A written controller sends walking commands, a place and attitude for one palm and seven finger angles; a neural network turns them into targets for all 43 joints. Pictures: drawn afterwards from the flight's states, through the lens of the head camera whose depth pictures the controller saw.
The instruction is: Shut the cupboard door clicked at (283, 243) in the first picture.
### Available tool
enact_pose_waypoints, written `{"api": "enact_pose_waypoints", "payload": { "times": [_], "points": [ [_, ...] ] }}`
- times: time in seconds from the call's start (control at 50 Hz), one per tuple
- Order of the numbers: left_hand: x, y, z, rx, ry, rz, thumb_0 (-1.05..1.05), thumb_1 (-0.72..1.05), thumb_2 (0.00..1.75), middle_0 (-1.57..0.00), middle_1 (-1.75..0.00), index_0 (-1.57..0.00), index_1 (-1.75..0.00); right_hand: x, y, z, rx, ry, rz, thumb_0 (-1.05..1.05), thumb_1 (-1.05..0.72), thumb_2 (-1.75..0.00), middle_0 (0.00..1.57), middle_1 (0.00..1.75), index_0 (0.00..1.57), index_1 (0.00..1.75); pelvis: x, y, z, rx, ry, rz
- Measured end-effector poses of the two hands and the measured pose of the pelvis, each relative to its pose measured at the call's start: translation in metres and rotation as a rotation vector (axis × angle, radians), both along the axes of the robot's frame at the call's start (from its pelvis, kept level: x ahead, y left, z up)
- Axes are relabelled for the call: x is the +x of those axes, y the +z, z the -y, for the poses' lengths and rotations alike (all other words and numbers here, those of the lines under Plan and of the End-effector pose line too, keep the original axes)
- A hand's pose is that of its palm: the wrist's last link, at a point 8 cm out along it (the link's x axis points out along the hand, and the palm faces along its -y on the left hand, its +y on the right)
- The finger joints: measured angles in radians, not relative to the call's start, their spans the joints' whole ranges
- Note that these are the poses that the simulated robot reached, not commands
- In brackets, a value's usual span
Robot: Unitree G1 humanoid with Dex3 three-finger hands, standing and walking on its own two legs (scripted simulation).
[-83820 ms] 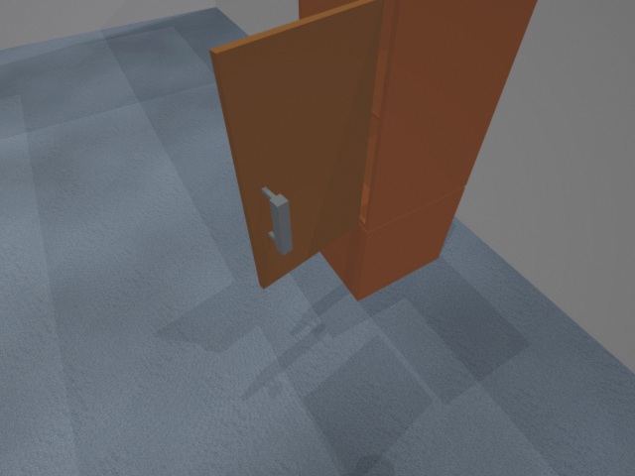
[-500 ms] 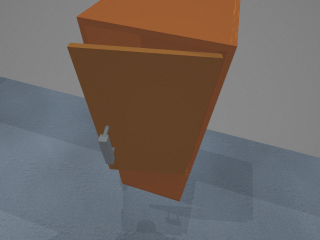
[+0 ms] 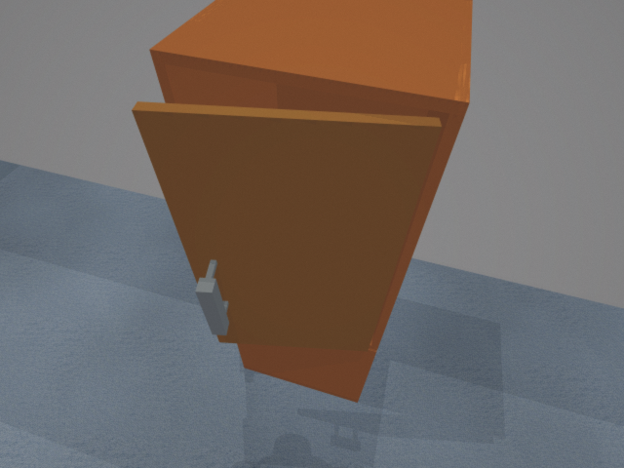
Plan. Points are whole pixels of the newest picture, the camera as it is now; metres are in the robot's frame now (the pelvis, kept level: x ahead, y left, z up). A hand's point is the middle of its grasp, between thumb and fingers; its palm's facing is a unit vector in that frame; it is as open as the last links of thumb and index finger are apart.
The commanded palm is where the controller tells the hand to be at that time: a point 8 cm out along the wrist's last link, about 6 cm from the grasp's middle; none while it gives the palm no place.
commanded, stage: look again from close up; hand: left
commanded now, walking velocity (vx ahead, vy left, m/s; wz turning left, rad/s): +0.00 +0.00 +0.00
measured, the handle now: (216, 297) +0.39 +0.20 -0.10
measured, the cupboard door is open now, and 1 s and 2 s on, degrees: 13 13 13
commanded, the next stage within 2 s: raise the hand and make a fist in 0.62 s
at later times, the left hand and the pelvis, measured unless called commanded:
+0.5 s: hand out of the picture -0.02 +0.16 -0.17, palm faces +0.03 -0.98 -0.22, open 7.3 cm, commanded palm none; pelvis -0.04 -0.01 +0.00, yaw +0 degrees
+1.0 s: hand (192, 465) +0.13 +0.15 -0.03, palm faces +0.05 -1.00 +0.02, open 6.8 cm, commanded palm +0.06 +0.21 -0.08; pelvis -0.10 +0.00 -0.07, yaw +1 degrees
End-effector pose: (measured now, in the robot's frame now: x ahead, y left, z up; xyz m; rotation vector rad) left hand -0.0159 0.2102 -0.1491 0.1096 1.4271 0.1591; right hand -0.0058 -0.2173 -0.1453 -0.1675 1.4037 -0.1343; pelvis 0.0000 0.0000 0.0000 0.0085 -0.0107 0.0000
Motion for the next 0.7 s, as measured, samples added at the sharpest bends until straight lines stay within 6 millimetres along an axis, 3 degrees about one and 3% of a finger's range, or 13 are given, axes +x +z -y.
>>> {"api": "enact_pose_waypoints", "payload": {
  "times": [0.28, 0.4, 0.52, 0.7],
  "points": [
    [0.004, 0.007, -0.011, 0.082, -0.023, 0.105, 0.0, 0.91, 0.9, -0.2, -0.3, -0.2, -0.3, 0.019, -0.006, 0.025, -0.008, -0.002, 0.131, 0.01, -0.92, -0.9, 0.2, 0.3, 0.2, 0.3, -0.017, -0.007, 0.011, -0.011, 0.011, 0.02],
    [0.0, 0.008, -0.008, 0.076, -0.038, 0.14, 0.0, 0.91, 0.9, -0.2, -0.3, -0.2, -0.3, 0.022, -0.003, 0.026, 0.005, 0.006, 0.179, 0.0, -0.91, -0.9, 0.2, 0.3, 0.2, 0.3, -0.029, -0.006, 0.014, -0.01, 0.004, 0.037],
    [-0.012, 0.006, 0.001, 0.045, -0.039, 0.144, 0.0, 0.91, 0.9, -0.2, -0.3, -0.2, -0.3, 0.006, 0.001, 0.026, 0.001, 0.011, 0.161, 0.0, -0.92, -0.9, 0.2, 0.3, 0.2, 0.3, -0.04, -0.003, 0.015, -0.011, 0.002, 0.042],
    [-0.047, 0.0, 0.008, -0.001, -0.027, 0.069, 0.01, 0.91, 0.9, -0.2, -0.3, -0.2, -0.3, -0.038, 0.003, 0.016, 0.001, -0.01, 0.058, 0.0, -0.92, -0.9, 0.2, 0.3, 0.2, 0.3, -0.052, -0.001, 0.009, -0.018, 0.0, 0.038]
  ]
}}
